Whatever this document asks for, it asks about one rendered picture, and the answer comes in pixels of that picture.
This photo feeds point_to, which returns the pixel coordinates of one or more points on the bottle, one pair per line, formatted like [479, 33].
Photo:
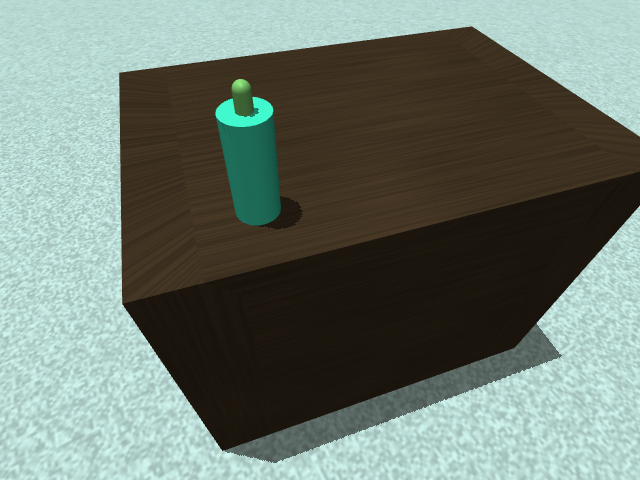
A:
[247, 133]

